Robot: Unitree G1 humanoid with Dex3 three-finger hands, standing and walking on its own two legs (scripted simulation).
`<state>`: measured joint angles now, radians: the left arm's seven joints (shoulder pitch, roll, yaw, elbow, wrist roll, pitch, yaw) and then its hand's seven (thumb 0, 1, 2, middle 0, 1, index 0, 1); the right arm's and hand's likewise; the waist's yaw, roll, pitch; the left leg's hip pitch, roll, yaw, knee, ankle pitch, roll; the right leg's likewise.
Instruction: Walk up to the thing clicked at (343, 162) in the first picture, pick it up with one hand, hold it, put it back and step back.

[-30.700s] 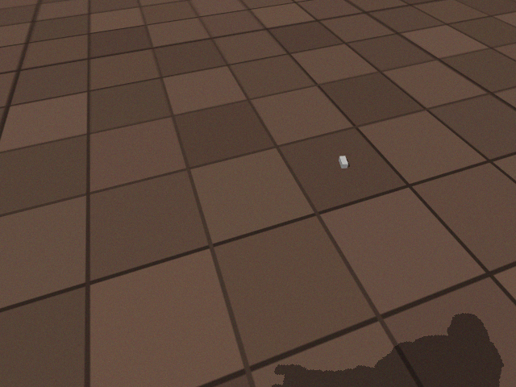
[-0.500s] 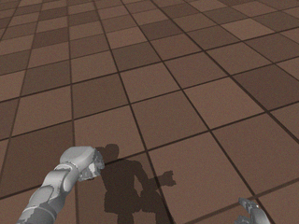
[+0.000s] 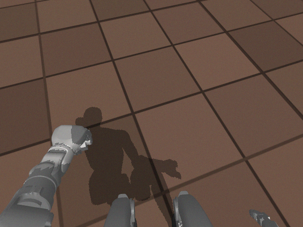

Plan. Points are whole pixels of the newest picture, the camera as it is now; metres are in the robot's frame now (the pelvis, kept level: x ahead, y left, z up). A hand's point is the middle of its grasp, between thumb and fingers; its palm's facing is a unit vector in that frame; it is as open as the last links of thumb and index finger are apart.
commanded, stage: crouch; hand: left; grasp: from above
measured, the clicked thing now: (75, 146) +0.39 +0.25 -0.14
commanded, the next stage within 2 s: lower in 1.58 s
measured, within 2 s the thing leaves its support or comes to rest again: neither
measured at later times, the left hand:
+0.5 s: hand (91, 155) +0.41 +0.25 -0.32, palm faces -0.46 +0.05 -0.89, open 4.9 cm
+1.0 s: hand (94, 156) +0.44 +0.26 -0.43, palm faces -0.47 +0.03 -0.88, open 4.9 cm
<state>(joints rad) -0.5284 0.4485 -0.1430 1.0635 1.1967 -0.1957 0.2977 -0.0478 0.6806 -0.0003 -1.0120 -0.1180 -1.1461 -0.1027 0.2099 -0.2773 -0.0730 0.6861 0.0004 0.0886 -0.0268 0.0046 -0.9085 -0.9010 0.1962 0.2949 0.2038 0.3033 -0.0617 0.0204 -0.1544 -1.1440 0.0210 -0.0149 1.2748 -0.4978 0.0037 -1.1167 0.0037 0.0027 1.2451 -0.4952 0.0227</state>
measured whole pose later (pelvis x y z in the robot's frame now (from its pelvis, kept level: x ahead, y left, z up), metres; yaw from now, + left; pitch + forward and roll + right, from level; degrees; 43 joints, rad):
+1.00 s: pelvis -0.03 +0.01 -0.28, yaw -5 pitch +36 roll -8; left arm -0.93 0.74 0.05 1.35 1.31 -0.30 0.32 -0.05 0.68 0.00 -1.02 -0.10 -1.17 -0.07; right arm 0.15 -0.25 0.00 0.74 -0.11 0.00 0.11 0.00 -0.92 -0.90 0.20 0.29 0.20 0.30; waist -0.20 0.00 -0.10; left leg -2.21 0.01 -0.10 2.27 -0.69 0.02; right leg -2.13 0.02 -0.06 2.18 -0.69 0.04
